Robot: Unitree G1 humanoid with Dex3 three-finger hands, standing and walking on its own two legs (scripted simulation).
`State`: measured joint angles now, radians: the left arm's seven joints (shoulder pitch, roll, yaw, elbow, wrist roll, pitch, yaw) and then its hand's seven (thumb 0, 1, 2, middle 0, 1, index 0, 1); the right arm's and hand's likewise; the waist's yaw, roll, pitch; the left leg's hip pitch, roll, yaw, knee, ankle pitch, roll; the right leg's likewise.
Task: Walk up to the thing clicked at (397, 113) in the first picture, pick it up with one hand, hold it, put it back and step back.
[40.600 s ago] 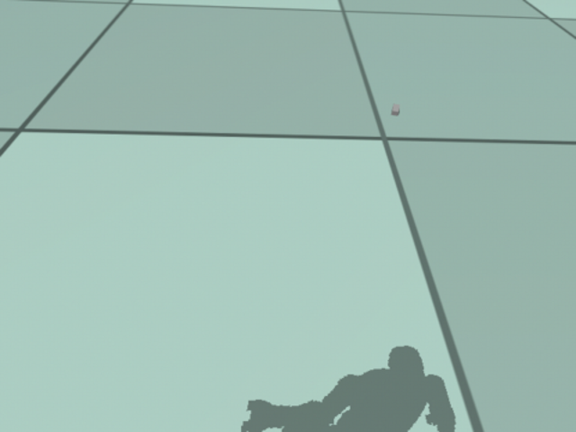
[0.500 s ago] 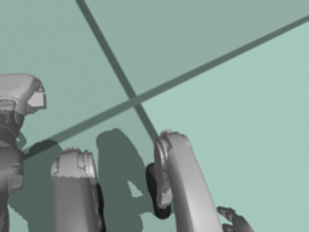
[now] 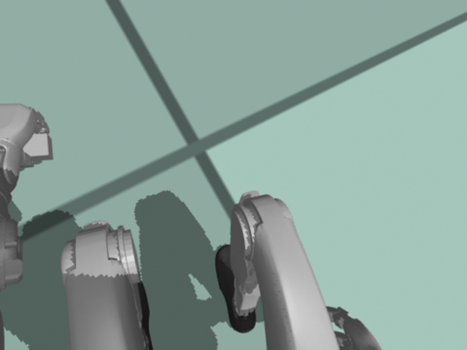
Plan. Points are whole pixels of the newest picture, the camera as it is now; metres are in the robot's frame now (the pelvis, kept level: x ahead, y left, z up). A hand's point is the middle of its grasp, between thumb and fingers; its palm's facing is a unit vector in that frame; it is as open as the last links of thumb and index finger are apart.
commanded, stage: lower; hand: left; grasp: from above
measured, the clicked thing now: (20, 148) +0.48 +0.29 -0.22
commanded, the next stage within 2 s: rest in 0.26 s
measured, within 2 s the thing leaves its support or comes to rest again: rests again in 1.12 s
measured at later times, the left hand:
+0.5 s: hand (34, 154) +0.47 +0.28 -0.23, palm faces -0.47 -0.05 -0.88, open 7.0 cm
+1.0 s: hand (39, 159) +0.47 +0.28 -0.27, palm faces -0.48 -0.09 -0.87, open 6.9 cm
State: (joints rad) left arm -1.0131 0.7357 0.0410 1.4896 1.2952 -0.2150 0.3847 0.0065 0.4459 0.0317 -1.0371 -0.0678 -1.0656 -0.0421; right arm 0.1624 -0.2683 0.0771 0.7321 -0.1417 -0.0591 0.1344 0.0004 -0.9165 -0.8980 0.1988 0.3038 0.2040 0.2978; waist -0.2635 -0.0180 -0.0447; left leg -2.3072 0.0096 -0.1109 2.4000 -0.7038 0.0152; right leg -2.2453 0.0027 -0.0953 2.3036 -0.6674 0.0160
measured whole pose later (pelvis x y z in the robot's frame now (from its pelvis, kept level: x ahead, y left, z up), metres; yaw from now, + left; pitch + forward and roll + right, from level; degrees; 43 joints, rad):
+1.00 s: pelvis +0.00 +0.00 -0.04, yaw -5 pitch +30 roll -13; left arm -1.03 0.95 0.14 1.67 1.37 -0.26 0.55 0.01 0.47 0.00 -1.03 -0.05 -1.06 -0.02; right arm 0.14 -0.32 0.21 0.68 -0.25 -0.16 0.20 0.00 -0.90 -0.89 0.20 0.30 0.20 0.30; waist -0.37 -0.11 0.11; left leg -2.37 0.01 -0.20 2.56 -0.73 0.02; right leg -2.27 0.03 -0.17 2.39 -0.66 0.03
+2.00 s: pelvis +0.00 +0.01 -0.03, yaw -7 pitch +28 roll -15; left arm -1.08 1.03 0.08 1.75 1.35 -0.26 0.60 0.00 0.22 0.37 -0.72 -0.40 -0.71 -0.37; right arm 0.11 -0.34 0.31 0.64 -0.26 -0.22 0.24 0.00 -0.90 -0.89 0.20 0.30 0.20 0.30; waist -0.40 -0.15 0.15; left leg -2.35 0.02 -0.24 2.57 -0.74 0.02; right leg -2.24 0.04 -0.20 2.37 -0.64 0.04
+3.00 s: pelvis +0.00 +0.01 -0.03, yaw -7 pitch +31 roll -14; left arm -1.03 0.94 0.14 1.51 1.28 -0.15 0.60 0.00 -0.25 0.79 -0.29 -0.79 -0.30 -0.77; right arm 0.16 -0.33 0.24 0.65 -0.23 -0.22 0.28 0.00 -0.90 -0.89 0.20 0.30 0.20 0.30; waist -0.35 -0.09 0.06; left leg -2.36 0.02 -0.23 2.53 -0.74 0.01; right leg -2.27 0.04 -0.19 2.35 -0.65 0.03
